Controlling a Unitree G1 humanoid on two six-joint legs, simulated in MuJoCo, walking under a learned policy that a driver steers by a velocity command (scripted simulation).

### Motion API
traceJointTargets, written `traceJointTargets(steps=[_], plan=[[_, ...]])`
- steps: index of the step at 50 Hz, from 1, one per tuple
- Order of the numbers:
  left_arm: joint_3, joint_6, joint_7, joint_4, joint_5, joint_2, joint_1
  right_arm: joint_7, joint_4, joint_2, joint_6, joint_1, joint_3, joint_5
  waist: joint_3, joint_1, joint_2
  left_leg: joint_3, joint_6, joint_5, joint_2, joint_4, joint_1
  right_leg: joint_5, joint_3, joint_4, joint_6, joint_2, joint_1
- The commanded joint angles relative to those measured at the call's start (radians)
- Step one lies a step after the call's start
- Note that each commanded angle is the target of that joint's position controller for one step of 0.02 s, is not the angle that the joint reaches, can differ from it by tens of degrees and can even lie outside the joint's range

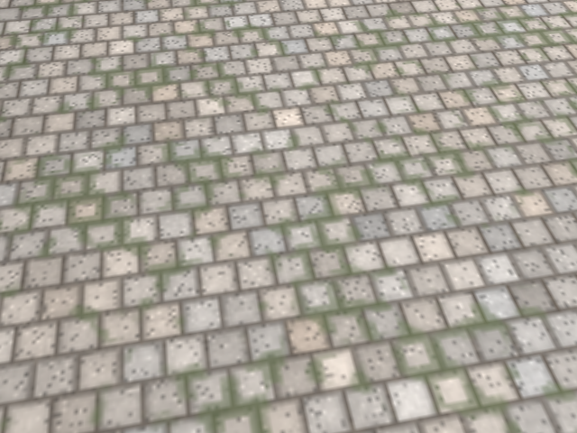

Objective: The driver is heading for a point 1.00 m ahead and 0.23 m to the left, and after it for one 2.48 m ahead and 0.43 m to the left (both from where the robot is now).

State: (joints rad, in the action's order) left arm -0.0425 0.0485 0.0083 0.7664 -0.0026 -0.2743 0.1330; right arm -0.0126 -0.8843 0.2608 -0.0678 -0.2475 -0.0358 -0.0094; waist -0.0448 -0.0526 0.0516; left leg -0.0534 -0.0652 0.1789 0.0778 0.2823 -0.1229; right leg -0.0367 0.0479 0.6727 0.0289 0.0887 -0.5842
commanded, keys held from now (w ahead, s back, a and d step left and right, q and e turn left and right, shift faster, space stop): no key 0.14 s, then q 0.34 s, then w+q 0.26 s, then w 0.26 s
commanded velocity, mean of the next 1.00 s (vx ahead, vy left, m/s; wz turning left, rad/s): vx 0.19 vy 0.00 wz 0.31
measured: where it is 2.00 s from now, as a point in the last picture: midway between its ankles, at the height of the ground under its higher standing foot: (185, 360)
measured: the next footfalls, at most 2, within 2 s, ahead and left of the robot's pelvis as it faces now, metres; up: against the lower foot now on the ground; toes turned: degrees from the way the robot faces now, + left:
right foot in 0.08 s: +0.19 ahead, -0.14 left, +0.00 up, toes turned +0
right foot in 0.90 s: +0.29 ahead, -0.09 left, +0.00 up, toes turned +23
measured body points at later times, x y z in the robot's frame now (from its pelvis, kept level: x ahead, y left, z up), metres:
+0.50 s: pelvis +0.06 +0.00 -0.02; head +0.09 +0.02 +0.43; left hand +0.19 +0.29 -0.13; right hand +0.19 -0.29 -0.13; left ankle +0.03 +0.08 -0.75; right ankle +0.14 -0.13 -0.74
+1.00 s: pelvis +0.20 +0.00 -0.01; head +0.22 -0.01 +0.44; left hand +0.24 +0.30 -0.11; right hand +0.36 -0.25 -0.13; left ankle +0.07 +0.08 -0.68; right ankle +0.25 -0.11 -0.75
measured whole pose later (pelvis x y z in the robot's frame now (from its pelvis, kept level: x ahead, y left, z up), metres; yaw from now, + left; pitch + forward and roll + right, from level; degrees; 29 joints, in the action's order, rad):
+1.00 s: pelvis +0.20 +0.00 -0.01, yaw +22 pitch +1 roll -1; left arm -0.07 0.12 -0.02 0.83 0.01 -0.27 0.17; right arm 0.01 -0.81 0.29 -0.05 -0.33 -0.06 0.03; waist 0.01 -0.02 -0.04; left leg 0.11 -0.04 0.44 0.03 1.02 -0.34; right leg -0.23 0.00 0.44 -0.03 -0.04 -0.25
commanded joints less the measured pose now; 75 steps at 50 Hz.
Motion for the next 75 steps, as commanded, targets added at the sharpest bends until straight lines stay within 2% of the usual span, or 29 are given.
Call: traceJointTargets(steps=[1, 4, 6, 7, 9, 13, 18, 21, 23, 24, 25, 26, 28, 40, 44, 45, 46, 47, 48, 51, 58, 63, 66, 67, 68, 69, 70, 72, 75], plan=[[-0.019, 0.008, -0.006, -0.051, -0.002, -0.078, 0.010, 0.008, 0.033, 0.166, 0.005, 0.023, -0.033, 0.007, 0.098, 0.026, -0.125, 0.103, -0.139, -0.557, -0.274, 0.005, -0.001, 0.024, -0.012, -0.083, -0.015, -0.028, 0.168], [-0.033, 0.014, -0.007, -0.033, -0.016, -0.104, 0.063, 0.014, 0.017, 0.142, 0.020, 0.036, -0.025, 0.022, 0.111, 0.072, -0.101, 0.119, -0.077, -0.426, -0.237, 0.142, 0.003, 0.134, -0.023, -0.259, -0.063, -0.049, 0.308], [-0.049, 0.006, 0.009, -0.033, -0.027, -0.192, 0.081, 0.011, -0.006, 0.070, 0.004, -0.136, -0.002, -0.017, 0.237, -0.013, 0.100, 0.065, 0.029, 0.002, -0.107, 0.312, -0.178, 0.717, 0.171, -0.177, -0.196, 0.160, 0.635], [-0.028, -0.009, 0.009, -0.026, -0.022, -0.097, 0.086, 0.015, -0.023, 0.052, 0.011, -0.133, 0.008, -0.010, 0.284, 0.020, 0.140, 0.064, 0.064, 0.245, -0.085, 0.368, -0.213, 0.624, 0.239, -0.193, -0.273, 0.212, 0.646], [-0.012, -0.023, 0.002, -0.024, -0.016, -0.054, 0.027, 0.027, -0.005, 0.085, 0.051, -0.041, 0.001, 0.015, 0.228, 0.023, 0.102, 0.084, 0.073, 0.282, -0.107, 0.334, -0.217, 0.267, 0.247, -0.264, -0.247, 0.188, 0.536], [-0.044, -0.039, 0.020, -0.048, -0.006, -0.145, -0.073, 0.039, 0.021, 0.153, 0.101, 0.006, -0.018, 0.008, 0.087, 0.021, 0.059, 0.089, 0.032, 0.094, -0.107, 0.235, -0.216, -0.164, 0.084, -0.307, -0.124, 0.079, 0.372], [-0.064, -0.045, 0.057, -0.015, -0.003, -0.146, 0.036, 0.038, 0.051, 0.130, 0.086, 0.025, -0.033, 0.019, 0.208, 0.059, 0.046, 0.080, 0.047, 0.011, -0.095, 0.400, -0.284, 0.306, 0.108, -0.217, -0.210, 0.192, 0.562], [-0.068, -0.062, 0.068, -0.036, 0.000, -0.149, -0.065, 0.023, 0.053, 0.103, 0.109, -0.015, -0.039, 0.022, 0.189, 0.020, 0.097, 0.034, 0.028, 0.262, -0.098, 0.447, -0.213, 0.237, 0.105, -0.250, -0.228, 0.261, 0.432], [-0.073, -0.070, 0.058, -0.035, 0.017, -0.145, -0.118, 0.020, 0.052, 0.136, 0.124, -0.047, -0.055, 0.011, 0.107, -0.018, 0.000, 0.115, -0.042, 0.059, -0.129, 0.205, -0.092, -0.031, -0.043, -0.160, -0.111, 0.148, 0.241], [-0.064, -0.072, 0.050, -0.053, 0.005, -0.096, -0.106, 0.032, 0.071, 0.260, 0.125, -0.040, -0.086, 0.002, 0.044, 0.016, -0.263, 0.435, -0.144, -0.119, -0.305, 0.057, -0.073, -0.241, -0.196, 0.050, -0.002, -0.029, 0.071], [-0.058, -0.060, 0.049, -0.097, -0.001, -0.089, -0.232, 0.031, 0.079, 0.286, 0.109, -0.078, -0.089, -0.013, 0.025, -0.056, -0.336, 0.626, -0.253, -0.061, -0.401, -0.041, -0.031, -0.555, -0.100, 0.228, 0.009, -0.124, -0.089], [-0.064, -0.046, 0.037, -0.100, 0.008, -0.096, -0.226, 0.032, 0.084, 0.255, 0.082, -0.079, -0.080, -0.021, 0.042, -0.035, -0.247, 0.629, -0.262, 0.071, -0.398, -0.051, 0.018, -0.558, 0.002, 0.334, -0.007, -0.097, -0.149], [-0.077, -0.029, 0.024, -0.060, 0.012, -0.124, -0.158, 0.034, 0.102, 0.207, 0.046, -0.025, -0.072, 0.024, 0.033, 0.011, -0.154, 0.561, -0.189, 0.293, -0.344, -0.058, 0.096, -0.392, 0.039, 0.324, -0.022, -0.055, -0.212], [-0.049, 0.064, -0.029, -0.058, 0.030, -0.103, -0.213, 0.038, 0.110, 0.205, 0.032, -0.106, -0.076, 0.032, 0.014, -0.031, -0.204, 0.456, -0.149, 0.148, -0.255, -0.052, -0.012, -0.119, -0.018, -0.174, 0.013, -0.101, 0.160], [-0.063, 0.081, -0.024, -0.003, 0.019, -0.141, -0.040, 0.031, 0.113, 0.143, 0.029, -0.092, -0.054, 0.025, 0.061, 0.065, -0.199, 0.434, -0.094, 0.049, -0.200, 0.094, -0.084, -0.106, -0.021, -0.272, -0.056, -0.079, 0.441], [-0.074, 0.084, -0.017, 0.022, 0.008, -0.185, 0.096, 0.030, 0.131, 0.094, 0.024, -0.068, -0.038, 0.014, 0.143, 0.128, -0.118, 0.353, -0.054, 0.034, -0.140, 0.311, -0.179, -0.157, 0.108, -0.279, -0.111, 0.040, 0.621], [-0.103, 0.075, -0.020, 0.057, -0.004, -0.300, 0.207, 0.033, 0.174, 0.050, 0.006, -0.100, -0.024, 0.030, 0.202, 0.122, 0.173, 0.197, 0.012, 0.234, -0.008, 0.603, -0.457, -0.362, 0.475, -0.382, -0.254, 0.223, 0.827], [-0.094, 0.075, -0.030, 0.072, 0.010, -0.250, 0.232, 0.037, 0.180, 0.131, -0.005, -0.087, -0.041, 0.047, 0.145, 0.139, 0.196, 0.208, 0.030, 0.415, -0.024, 0.803, -0.637, -0.558, 0.688, -0.459, -0.319, 0.311, 0.820], [-0.070, 0.076, -0.032, 0.062, 0.017, -0.176, 0.187, 0.032, 0.172, 0.178, -0.011, -0.060, -0.055, 0.057, 0.041, 0.124, 0.110, 0.241, 0.017, 0.344, -0.076, 0.883, -0.698, -0.579, 0.598, -0.462, -0.297, 0.284, 0.747], [-0.042, 0.065, -0.027, 0.041, 0.003, -0.106, 0.098, 0.017, 0.178, 0.144, -0.017, 0.004, -0.053, 0.027, -0.015, 0.079, 0.047, 0.166, 0.020, 0.155, -0.174, 0.826, -0.654, -0.320, 0.350, -0.502, -0.241, 0.177, 0.592], [-0.052, 0.054, -0.013, 0.069, 0.020, -0.175, 0.146, -0.002, 0.244, 0.051, -0.020, 0.166, -0.014, 0.017, -0.014, 0.110, 0.039, 0.059, 0.078, -0.104, -0.162, 0.408, -0.471, -0.002, 0.083, -0.552, -0.228, 0.093, 0.447], [-0.055, 0.038, -0.012, 0.104, 0.037, -0.196, 0.215, -0.018, 0.282, 0.092, -0.019, 0.240, -0.022, 0.031, -0.026, 0.110, 0.040, 0.065, 0.042, -0.151, -0.135, 0.274, -0.395, 0.046, 0.079, -0.514, -0.198, 0.159, 0.520], [-0.052, 0.020, -0.007, 0.106, 0.032, -0.199, 0.206, -0.015, 0.238, 0.155, -0.017, 0.067, -0.057, 0.026, 0.081, -0.004, 0.025, 0.018, -0.016, -0.098, -0.080, 0.221, -0.124, 0.364, 0.014, -0.269, -0.150, 0.123, 0.538], [-0.036, 0.018, -0.005, 0.098, 0.019, -0.165, 0.212, -0.006, 0.198, 0.203, -0.013, -0.093, -0.080, 0.025, 0.187, -0.075, -0.004, 0.054, -0.050, -0.089, -0.120, 0.236, 0.113, 0.332, -0.028, -0.048, -0.115, 0.072, 0.431], [-0.004, 0.030, -0.008, 0.065, 0.004, -0.064, 0.298, 0.002, 0.184, 0.308, -0.006, -0.215, -0.102, -0.001, 0.350, -0.067, -0.232, 0.462, -0.180, 0.064, -0.386, 0.205, 0.476, -0.025, -0.090, 0.359, -0.045, -0.056, 0.083], [0.002, 0.051, -0.011, 0.074, 0.014, -0.063, 0.308, -0.005, 0.174, 0.271, -0.004, -0.242, -0.089, 0.013, 0.430, -0.063, -0.351, 0.806, -0.246, 0.210, -0.474, 0.022, 0.509, -0.531, 0.028, 0.544, -0.042, -0.127, -0.066], [-0.024, 0.062, -0.019, 0.056, 0.042, -0.158, 0.242, -0.010, 0.181, 0.210, -0.008, -0.168, -0.066, 0.017, 0.276, -0.054, -0.261, 0.711, -0.205, 0.283, -0.447, 0.000, 0.402, -0.496, 0.060, 0.626, -0.060, -0.062, -0.167], [-0.024, 0.067, -0.019, 0.033, 0.034, -0.153, 0.138, -0.014, 0.198, 0.160, -0.012, -0.036, -0.049, 0.009, 0.100, -0.003, -0.142, 0.472, -0.166, 0.131, -0.365, -0.040, 0.140, -0.333, 0.015, 0.546, -0.074, 0.021, -0.146], [-0.023, 0.030, -0.019, 0.062, 0.024, -0.106, 0.188, -0.017, 0.196, 0.123, -0.032, 0.037, -0.042, 0.001, 0.067, 0.066, -0.156, 0.306, -0.158, -0.043, -0.309, -0.125, -0.028, -0.220, 0.021, 0.460, -0.055, 0.066, -0.017]])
